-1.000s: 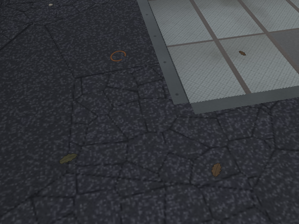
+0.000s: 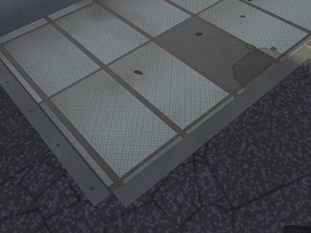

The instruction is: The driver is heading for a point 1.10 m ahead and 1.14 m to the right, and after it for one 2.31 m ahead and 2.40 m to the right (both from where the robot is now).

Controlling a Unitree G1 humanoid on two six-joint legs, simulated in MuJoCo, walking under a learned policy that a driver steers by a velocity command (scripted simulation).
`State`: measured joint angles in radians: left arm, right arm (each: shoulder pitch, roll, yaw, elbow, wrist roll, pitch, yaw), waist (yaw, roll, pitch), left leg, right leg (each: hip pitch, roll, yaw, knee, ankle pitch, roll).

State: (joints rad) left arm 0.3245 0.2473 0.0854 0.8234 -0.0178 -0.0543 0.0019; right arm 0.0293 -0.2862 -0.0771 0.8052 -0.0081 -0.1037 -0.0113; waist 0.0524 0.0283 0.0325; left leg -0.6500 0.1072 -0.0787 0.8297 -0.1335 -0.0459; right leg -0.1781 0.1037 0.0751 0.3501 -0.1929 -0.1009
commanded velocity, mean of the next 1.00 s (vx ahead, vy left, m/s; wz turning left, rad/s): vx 0.50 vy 0.00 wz -0.60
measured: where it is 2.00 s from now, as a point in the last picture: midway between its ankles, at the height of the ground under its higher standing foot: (303, 157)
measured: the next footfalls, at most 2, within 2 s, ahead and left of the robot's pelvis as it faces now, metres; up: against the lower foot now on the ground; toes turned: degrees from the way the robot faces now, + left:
left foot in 0.20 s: +0.31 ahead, +0.14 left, +0.00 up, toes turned -10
right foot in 0.72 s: +0.46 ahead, -0.20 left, +0.00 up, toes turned -30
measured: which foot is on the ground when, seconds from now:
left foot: up 0.00-0.18, down 0.20-0.72, up 0.74-1.00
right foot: down 0.00-0.22, up 0.24-0.70, down 0.72-1.00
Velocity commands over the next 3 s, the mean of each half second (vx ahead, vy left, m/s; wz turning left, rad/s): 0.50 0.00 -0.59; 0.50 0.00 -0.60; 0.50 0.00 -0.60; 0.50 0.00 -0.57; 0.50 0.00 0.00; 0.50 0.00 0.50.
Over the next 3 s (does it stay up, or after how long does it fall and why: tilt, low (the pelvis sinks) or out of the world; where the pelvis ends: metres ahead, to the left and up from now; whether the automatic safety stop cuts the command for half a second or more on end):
stays up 0.99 -1.10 -0.01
